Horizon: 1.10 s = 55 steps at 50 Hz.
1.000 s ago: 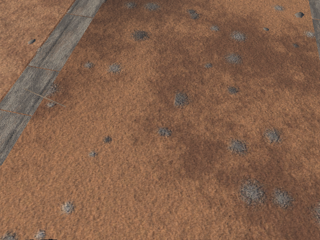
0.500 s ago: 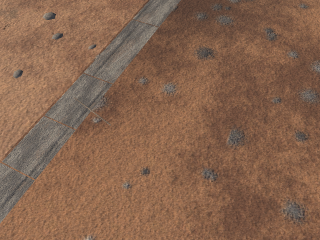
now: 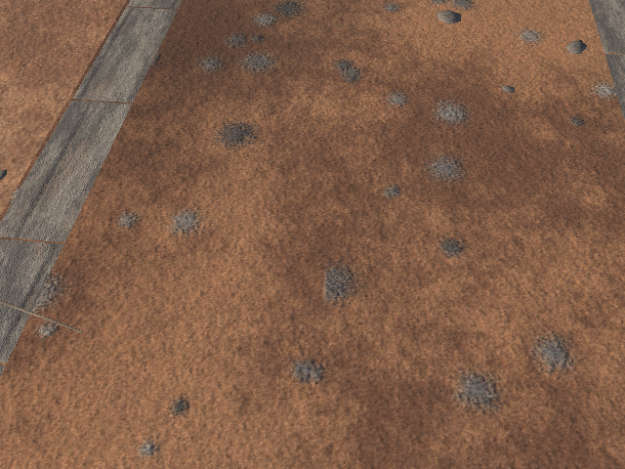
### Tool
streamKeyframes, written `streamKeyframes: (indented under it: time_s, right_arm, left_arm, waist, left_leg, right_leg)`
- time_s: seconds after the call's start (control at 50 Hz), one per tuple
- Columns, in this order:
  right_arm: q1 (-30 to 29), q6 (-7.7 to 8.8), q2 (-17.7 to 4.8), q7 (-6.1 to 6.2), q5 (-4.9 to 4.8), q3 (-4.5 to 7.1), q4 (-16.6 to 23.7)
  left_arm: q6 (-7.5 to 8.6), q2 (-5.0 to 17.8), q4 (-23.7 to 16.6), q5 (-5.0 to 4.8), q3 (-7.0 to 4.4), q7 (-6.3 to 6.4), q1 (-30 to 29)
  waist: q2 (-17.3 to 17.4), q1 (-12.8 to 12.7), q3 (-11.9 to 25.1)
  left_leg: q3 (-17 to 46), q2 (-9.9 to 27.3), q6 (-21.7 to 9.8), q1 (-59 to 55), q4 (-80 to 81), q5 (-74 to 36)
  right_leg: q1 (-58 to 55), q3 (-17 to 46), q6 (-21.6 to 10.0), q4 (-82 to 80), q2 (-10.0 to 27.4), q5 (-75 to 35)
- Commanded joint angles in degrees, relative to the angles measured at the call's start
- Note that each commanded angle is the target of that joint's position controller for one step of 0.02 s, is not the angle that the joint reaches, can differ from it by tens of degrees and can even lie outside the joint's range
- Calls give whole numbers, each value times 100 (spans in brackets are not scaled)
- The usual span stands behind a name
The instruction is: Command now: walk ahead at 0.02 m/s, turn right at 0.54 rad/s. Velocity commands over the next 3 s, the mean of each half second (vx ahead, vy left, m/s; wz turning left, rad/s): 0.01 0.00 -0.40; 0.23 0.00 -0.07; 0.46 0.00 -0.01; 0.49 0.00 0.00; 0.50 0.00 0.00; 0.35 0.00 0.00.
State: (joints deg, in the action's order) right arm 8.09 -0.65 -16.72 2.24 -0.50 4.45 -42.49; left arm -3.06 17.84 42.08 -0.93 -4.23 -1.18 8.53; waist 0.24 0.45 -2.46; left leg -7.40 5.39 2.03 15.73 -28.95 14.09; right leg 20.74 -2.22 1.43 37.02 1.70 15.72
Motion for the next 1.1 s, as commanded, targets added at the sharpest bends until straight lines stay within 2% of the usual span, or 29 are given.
streamKeyframes:
  time_s: [0.02,0.04,0.06,0.08,0.12,0.14,0.26,0.38,0.44,0.46,0.48,0.5,0.52,0.54,0.58,0.6,0.64,0.68,0.72,0.76,0.8,0.82,0.84,0.86,0.88,0.92,0.98,1.06,1.1]
  right_arm:
    - [233,72,-632,-37,26,185,141]
    - [118,70,-309,-68,325,53,424]
    - [-455,98,-581,-16,196,130,569]
    - [-544,78,-740,20,46,189,551]
    - [-312,17,-783,121,80,247,343]
    - [-209,8,-790,136,113,262,324]
    - [-125,63,-489,55,60,156,289]
    - [-155,106,-545,-58,12,112,304]
    - [113,185,-428,-130,20,73,205]
    - [191,219,-460,-152,84,59,182]
    - [290,239,-758,-133,183,97,216]
    - [49,223,-1064,-122,213,139,225]
    - [-140,221,-660,-147,196,38,226]
    - [-280,237,-463,-176,183,-24,257]
    - [-220,287,-561,-196,163,-21,228]
    - [-84,316,-516,-185,173,-49,160]
    - [154,281,-650,-139,106,-15,86]
    - [516,253,-834,-83,30,26,6]
    - [619,273,-956,-51,-17,63,-25]
    - [329,277,-919,-75,-65,48,49]
    - [-83,254,-709,-127,-90,-7,174]
    - [-238,294,-386,-150,-60,-105,283]
    - [-350,400,-149,-152,-68,-162,512]
    - [-473,502,-479,-140,-141,-83,603]
    - [-286,569,-608,-181,-206,-21,531]
    - [-230,646,-493,-260,-133,-41,418]
    - [-445,629,-321,-417,-64,-66,444]
    - [-1082,617,-24,-505,-46,-208,679]
    - [-1346,626,-75,-535,-80,-217,769]
  left_arm:
    - [26,980,-238,41,-331,53,651]
    - [36,1624,-440,92,-432,155,626]
    - [158,1474,-497,305,-380,82,829]
    - [266,1350,-490,303,-336,61,615]
    - [301,967,-564,62,-238,148,61]
    - [274,923,-603,34,-206,191,-70]
    - [228,807,-637,79,-148,315,63]
    - [179,815,-563,141,-99,215,-4]
    - [165,642,-499,72,0,194,-169]
    - [186,537,-440,67,43,196,-45]
    - [237,381,-424,166,97,196,130]
    - [300,297,-400,209,97,156,478]
    - [307,353,-369,242,102,161,371]
    - [292,469,-341,237,67,168,201]
    - [207,495,-336,205,41,191,-15]
    - [178,400,-292,199,68,189,85]
    - [191,350,-233,132,70,180,123]
    - [316,275,-279,65,62,159,59]
    - [488,225,-322,2,52,128,-43]
    - [618,170,-211,-20,36,68,251]
    - [685,222,153,-1,-37,25,987]
    - [708,500,271,28,-122,43,1457]
    - [741,1014,339,39,-255,20,1928]
    - [805,975,285,91,-222,-9,2034]
    - [865,723,236,90,-137,15,1825]
    - [885,591,165,73,-91,43,1640]
    - [789,364,184,80,15,70,1665]
    - [707,578,241,55,-15,174,1792]
    - [702,676,302,52,-35,189,1924]
  waist:
    - [-285,-150,772]
    - [-2015,-16,713]
    - [-1421,-543,1130]
    - [-955,-404,880]
    - [-632,-132,673]
    - [-692,-35,670]
    - [-731,-104,875]
    - [-877,-244,610]
    - [-755,5,569]
    - [-610,49,589]
    - [-125,-58,756]
    - [803,-503,732]
    - [993,-425,782]
    - [869,-340,654]
    - [730,-165,463]
    - [669,-151,554]
    - [656,-24,293]
    - [875,93,-114]
    - [931,126,-455]
    - [906,-98,-417]
    - [726,-471,-225]
    - [66,-614,-74]
    - [-1379,-650,37]
    - [-1521,-750,-100]
    - [-987,-531,-192]
    - [-464,-432,-95]
    - [-526,-405,-70]
    - [-479,-565,-213]
    - [-558,-635,-330]
  left_leg:
    - [83,594,-283,483,-994,-274]
    - [-89,-261,297,2116,-2772,2507]
    - [876,-502,249,2360,-3671,2665]
    - [1072,-395,146,2440,-3944,2187]
    - [1185,-261,117,2455,-3716,1324]
    - [1177,-310,159,2210,-3703,1051]
    - [1145,-418,306,1736,-2465,430]
    - [1013,-424,233,712,-1251,675]
    - [886,-488,62,-105,229,-129]
    - [1022,-370,-47,-598,797,-923]
    - [1571,255,-254,-1137,783,-1964]
    - [2034,733,-744,-1049,617,-2576]
    - [2196,855,-1083,-524,779,-1831]
    - [1980,562,-924,-415,804,-1162]
    - [1621,175,-553,-362,708,-646]
    - [1532,91,-481,-379,732,-80]
    - [1621,32,-590,-344,855,1571]
    - [2547,653,-1059,-366,1385,2907]
    - [3284,1211,-1438,-208,1702,3038]
    - [2930,1069,-1344,59,1654,2565]
    - [2030,449,-986,819,1099,1804]
    - [1428,-8,-684,1266,56,1258]
    - [571,-717,-297,2178,-1682,1042]
    - [1022,-716,-297,2977,-2806,1894]
    - [1258,-423,-412,3353,-3451,1683]
    - [1192,-109,-581,3598,-3477,752]
    - [913,17,-435,3188,-2789,-68]
    - [589,-178,-156,2504,-1246,-1073]
    - [487,-319,-128,2036,-691,-1492]
  right_leg:
    - [-1629,774,-610,-1398,335,-2088]
    - [-2239,2850,-1605,-1427,1866,-4220]
    - [-1921,3254,-2303,-1702,2109,-3659]
    - [-1744,2770,-2068,-1760,1769,-3091]
    - [-1511,2221,-1497,-1727,1272,-2330]
    - [-1264,2092,-1437,-1744,1140,-2355]
    - [-1447,1950,-1415,-1694,930,-2102]
    - [-914,2232,-1502,-1650,931,-1585]
    - [-791,2242,-1284,-1372,744,-1690]
    - [-622,2193,-1045,-1313,586,-1478]
    - [-339,1923,-707,-965,294,-881]
    - [-144,1229,-418,-679,-322,136]
    - [-587,1023,-201,-786,-259,311]
    - [-737,1013,-147,-871,-228,5]
    - [-694,1081,-216,-890,-223,-525]
    - [-769,1056,-258,-946,-245,-279]
    - [-331,770,-363,-661,-482,870]
    - [365,378,-381,1,-537,1200]
    - [598,271,-401,337,-254,945]
    - [42,194,-536,-120,-171,900]
    - [-1471,140,-609,-909,-303,166]
    - [-1975,1105,-802,-1396,237,621]
    - [-2558,3131,-1393,-2270,1254,1467]
    - [-2705,4360,-1950,-2668,1891,1285]
    - [-2848,4013,-1921,-2506,1887,1030]
    - [-2993,3070,-1574,-2513,1559,506]
    - [-2685,1975,-1324,-2723,1149,-1101]
    - [-2087,1120,-1243,-2903,860,-1662]
    - [-1781,974,-1229,-3014,874,-1486]
